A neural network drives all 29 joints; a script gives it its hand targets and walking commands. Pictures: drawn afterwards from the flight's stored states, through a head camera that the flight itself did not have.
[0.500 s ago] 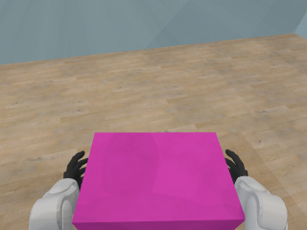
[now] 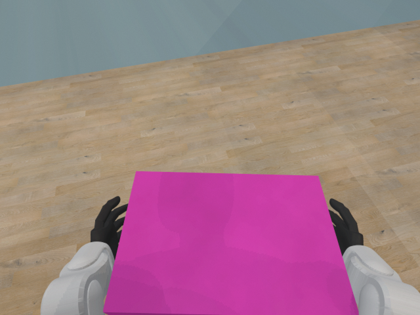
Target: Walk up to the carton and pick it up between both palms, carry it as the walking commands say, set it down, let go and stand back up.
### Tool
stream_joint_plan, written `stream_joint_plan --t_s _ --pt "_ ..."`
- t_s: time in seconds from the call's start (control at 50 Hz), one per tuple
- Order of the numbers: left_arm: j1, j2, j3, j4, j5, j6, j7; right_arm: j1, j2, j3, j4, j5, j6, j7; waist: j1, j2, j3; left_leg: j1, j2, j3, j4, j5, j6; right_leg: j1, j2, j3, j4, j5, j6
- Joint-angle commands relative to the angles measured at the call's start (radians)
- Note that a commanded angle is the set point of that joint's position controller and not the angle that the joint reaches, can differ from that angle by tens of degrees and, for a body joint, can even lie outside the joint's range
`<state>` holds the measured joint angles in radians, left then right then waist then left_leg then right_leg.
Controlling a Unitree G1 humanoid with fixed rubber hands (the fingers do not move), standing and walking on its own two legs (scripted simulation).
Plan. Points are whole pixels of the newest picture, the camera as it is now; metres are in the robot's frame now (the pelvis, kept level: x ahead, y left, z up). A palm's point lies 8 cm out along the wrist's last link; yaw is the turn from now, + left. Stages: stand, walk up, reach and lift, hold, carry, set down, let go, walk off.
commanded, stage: carry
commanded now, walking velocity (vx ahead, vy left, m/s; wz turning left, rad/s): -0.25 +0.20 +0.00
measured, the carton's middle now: (222, 262) +0.23 +0.00 +0.00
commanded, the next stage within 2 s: none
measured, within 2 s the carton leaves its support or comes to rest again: neither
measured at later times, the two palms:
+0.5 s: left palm (173, 121) +0.53 +0.12 +0.05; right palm (341, 133) +0.50 -0.26 +0.05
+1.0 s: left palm (177, 60) +0.78 +0.14 +0.05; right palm (310, 72) +0.74 -0.24 +0.05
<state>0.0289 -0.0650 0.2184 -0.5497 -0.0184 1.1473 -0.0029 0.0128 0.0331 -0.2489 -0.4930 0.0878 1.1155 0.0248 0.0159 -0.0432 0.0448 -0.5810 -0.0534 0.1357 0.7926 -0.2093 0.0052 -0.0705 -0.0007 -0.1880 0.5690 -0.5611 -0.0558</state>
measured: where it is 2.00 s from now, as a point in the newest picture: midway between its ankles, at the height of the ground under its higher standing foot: (192, 205)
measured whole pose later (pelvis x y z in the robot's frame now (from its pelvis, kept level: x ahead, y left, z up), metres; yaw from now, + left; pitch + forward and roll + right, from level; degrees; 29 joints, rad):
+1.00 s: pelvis +0.52 -0.01 -0.01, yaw -2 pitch +3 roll +1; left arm -0.03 -0.09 0.18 -0.41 0.02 1.10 -0.01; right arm 0.02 -0.01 -0.28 -0.46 0.07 1.12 0.03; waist -0.05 0.02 0.03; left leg -0.50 -0.01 0.00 1.33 -0.62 -0.01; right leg -0.35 -0.11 -0.17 0.80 -0.48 -0.01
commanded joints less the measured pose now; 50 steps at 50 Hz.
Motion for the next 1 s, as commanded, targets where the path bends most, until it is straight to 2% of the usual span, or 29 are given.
stream_joint_plan --t_s 0.0,0.02,0.04,0.06,0.1,0.14,0.16,0.18,0.2,0.24,0.28,0.32,0.42,0.52,0.54,0.56,0.58,0.6,0.62,0.64,0.66,0.74,0.76,0.78,0.8,0.82,0.84,0.88,0.98 --pt "-0.498 -0.649 -0.84 -0.196 -0.324 0.006 -0.208 -0.349 0.703 0.83 -0.19 0.156 0.012 0.127 -0.09 0.031 -0.523 0.762 0.138 0.015 -0.375 0.899 0.166 -0.217 -0.118 0.058 0.576 1.468 0.336" --pt "-0.516 -0.668 -0.842 -0.18 -0.33 0.015 -0.218 -0.332 0.717 0.824 -0.159 0.155 0.015 0.127 -0.101 0.352 -0.603 1.065 0.463 -0.355 -0.2 1.72 0.388 -0.577 0.044 0.077 0.967 -0.041 0.31" --pt "-0.547 -0.678 -0.833 -0.139 -0.349 0.016 -0.228 -0.346 0.696 0.803 -0.114 0.129 0.018 0.12 -0.068 0.318 -0.602 0.977 0.537 -0.451 -0.211 1.637 0.448 -0.625 0.005 0.232 1.083 -0.266 0.214" --pt "-0.587 -0.676 -0.828 -0.127 -0.372 0.018 -0.245 -0.349 0.705 0.789 -0.066 0.1 0.02 0.11 -0.07 0.28 -0.507 0.855 0.558 -0.495 -0.226 1.443 0.468 -0.726 -0.051 0.31 1.11 -0.376 0.176" --pt "-0.588 -0.673 -0.805 -0.046 -0.399 0.015 -0.271 -0.466 0.727 0.814 -0.121 0.103 0.018 0.088 -0.052 -0.024 -0.315 0.613 0.488 -0.44 -0.264 1.101 0.354 -0.735 -0.099 0.325 0.806 -0.387 0.077" --pt "-0.534 -0.702 -0.76 -0.006 -0.386 -0.001 -0.273 -0.504 0.771 0.846 -0.136 0.142 0.017 0.094 -0.022 -0.062 -0.38 0.599 0.377 -0.251 -0.225 1.05 0.217 -0.565 -0.112 0.162 0.358 -0.091 0.063" --pt "-0.502 -0.714 -0.741 0.016 -0.361 -0.01 -0.265 -0.524 0.773 0.857 -0.154 0.16 0.016 0.104 -0.006 -0.002 -0.447 0.542 0.308 -0.109 -0.196 0.978 0.149 -0.348 -0.079 0.092 0.171 0.129 0.081" --pt "-0.486 -0.729 -0.726 0.022 -0.341 -0.022 -0.257 -0.547 0.763 0.875 -0.194 0.179 0.011 0.109 0.015 0.031 -0.483 0.507 0.246 -0.022 -0.123 0.985 0.091 -0.213 -0.07 0.058 -0.033 0.383 0.097" --pt "-0.445 -0.752 -0.718 0.044 -0.317 -0.031 -0.25 -0.573 0.751 0.897 -0.236 0.2 0.009 0.115 0.034 -0.038 -0.497 0.371 0.208 0.005 -0.029 0.777 0.065 -0.057 -0.109 0.114 -0.115 0.728 0.09" --pt "-0.389 -0.764 -0.694 0.059 -0.279 -0.047 -0.233 -0.598 0.77 0.946 -0.297 0.227 0.002 0.131 0.002 -0.44 -0.609 -0.06 0.039 -0.042 0.306 -0.411 0.0 0.358 -0.515 0.595 -0.018 2.012 -0.08" --pt "-0.433 -0.782 -0.699 -0.001 -0.235 -0.06 -0.207 -0.691 0.77 0.96 -0.331 0.283 -0.003 0.161 0.027 -0.307 -0.551 -0.092 0.021 -0.189 0.497 -0.439 0.004 0.298 -0.455 0.518 0.021 1.867 -0.169" --pt "-0.497 -0.74 -0.722 -0.107 -0.202 -0.064 -0.176 -0.654 0.796 0.98 -0.287 0.314 -0.003 0.186 0.02 -0.185 -0.467 -0.22 0.03 -0.157 0.514 -0.392 -0.009 0.3 -0.395 0.454 0.028 1.829 -0.108" --pt "-0.484 -0.692 -0.784 -0.244 -0.219 -0.05 -0.151 -0.478 0.791 0.92 -0.217 0.291 -0.004 0.189 0.023 -0.127 -0.447 -0.298 0.032 -0.049 0.297 -0.303 -0.025 0.411 -0.301 0.348 0.051 1.868 -0.027" --pt "-0.378 -0.665 -0.802 -0.188 -0.238 -0.033 -0.161 -0.404 0.719 0.868 -0.24 0.228 -0.014 0.168 0.008 -0.1 -0.474 0.15 -0.059 0.105 -0.236 0.052 -0.034 0.242 -0.232 0.178 0.21 1.934 0.051" --pt "-0.388 -0.659 -0.808 -0.179 -0.254 -0.032 -0.166 -0.372 0.713 0.854 -0.223 0.208 -0.017 0.166 -0.036 -0.043 -0.535 0.452 -0.011 0.096 -0.385 0.386 -0.006 0.068 -0.212 0.11 0.382 1.74 0.106" --pt "-0.409 -0.659 -0.827 -0.182 -0.268 -0.027 -0.174 -0.352 0.697 0.846 -0.213 0.196 -0.02 0.167 -0.073 0.205 -0.619 0.867 0.255 -0.156 -0.247 1.327 0.154 -0.351 -0.105 0.062 0.724 0.853 0.176" --pt "-0.452 -0.681 -0.855 -0.17 -0.283 -0.023 -0.185 -0.337 0.706 0.829 -0.179 0.185 -0.02 0.167 -0.062 0.428 -0.611 1.086 0.489 -0.412 -0.088 2.122 0.33 -0.699 0.112 0.093 0.95 -0.264 0.163" --pt "-0.548 -0.712 -0.893 -0.234 -0.33 -0.026 -0.195 -0.341 0.702 0.791 -0.153 0.157 -0.028 0.158 -0.053 0.472 -0.586 0.966 0.515 -0.472 -0.188 1.824 0.376 -0.709 0.019 0.194 1.036 -0.287 0.115" --pt "-0.599 -0.693 -0.902 -0.253 -0.362 -0.025 -0.214 -0.346 0.716 0.793 -0.142 0.127 -0.028 0.143 -0.06 0.344 -0.449 0.821 0.481 -0.468 -0.205 1.596 0.367 -0.781 -0.031 0.18 0.923 -0.332 0.113" --pt "-0.607 -0.694 -0.909 -0.218 -0.39 -0.03 -0.231 -0.411 0.711 0.794 -0.182 0.117 -0.02 0.125 -0.062 0.147 -0.28 0.694 0.418 -0.418 -0.232 1.47 0.293 -0.82 -0.015 0.166 0.806 -0.318 0.096" --pt "-0.599 -0.705 -0.907 -0.174 -0.407 -0.027 -0.238 -0.429 0.722 0.794 -0.18 0.125 -0.014 0.119 -0.046 0.115 -0.239 0.652 0.408 -0.384 -0.225 1.352 0.242 -0.813 -0.042 0.194 0.649 -0.282 0.078" --pt "-0.503 -0.74 -0.832 -0.059 -0.363 -0.037 -0.224 -0.467 0.697 0.828 -0.252 0.158 -0.017 0.127 -0.008 0.249 -0.482 0.655 0.262 -0.075 -0.08 1.173 0.091 -0.348 -0.018 0.024 0.084 0.259 0.086" --pt "-0.46 -0.749 -0.811 -0.036 -0.339 -0.04 -0.22 -0.464 0.681 0.843 -0.27 0.162 -0.014 0.13 0.016 0.201 -0.521 0.561 0.233 -0.027 0.023 1.102 0.07 -0.184 -0.04 0.019 -0.041 0.496 0.075" --pt "-0.421 -0.758 -0.79 -0.013 -0.315 -0.044 -0.216 -0.47 0.67 0.856 -0.279 0.168 -0.009 0.137 0.038 0.053 -0.541 0.301 0.187 -0.009 0.177 0.699 0.025 0.077 -0.164 0.182 -0.076 1.08 0.012" --pt "-0.394 -0.742 -0.77 -0.006 -0.299 -0.052 -0.211 -0.484 0.682 0.881 -0.29 0.182 -0.006 0.143 0.021 -0.297 -0.577 -0.004 0.043 -0.031 0.374 -0.168 -0.027 0.338 -0.455 0.562 -0.024 1.93 -0.11" --pt "-0.361 -0.729 -0.74 0.004 -0.273 -0.053 -0.2 -0.5 0.698 0.889 -0.264 0.198 -0.003 0.154 0.012 -0.339 -0.594 -0.039 0.022 -0.158 0.557 -0.485 -0.011 0.372 -0.511 0.586 0.026 2.155 -0.186" --pt "-0.391 -0.752 -0.749 -0.029 -0.255 -0.063 -0.194 -0.572 0.71 0.909 -0.303 0.243 -0.006 0.17 0.031 -0.309 -0.532 -0.061 0.017 -0.205 0.607 -0.493 -0.005 0.29 -0.479 0.55 -0.001 1.952 -0.216" --pt "-0.42 -0.731 -0.749 -0.074 -0.209 -0.056 -0.174 -0.56 0.737 0.934 -0.246 0.283 0.003 0.202 0.029 -0.174 -0.388 -0.144 0.05 -0.201 0.623 -0.438 -0.011 0.164 -0.437 0.485 -0.024 1.683 -0.183" --pt "-0.477 -0.706 -0.794 -0.162 -0.226 -0.044 -0.161 -0.507 0.765 0.907 -0.198 0.289 -0.002 0.207 0.005 -0.177 -0.381 -0.183 0.099 -0.135 0.27 -0.354 -0.031 0.237 -0.348 0.306 0.007 1.593 -0.078"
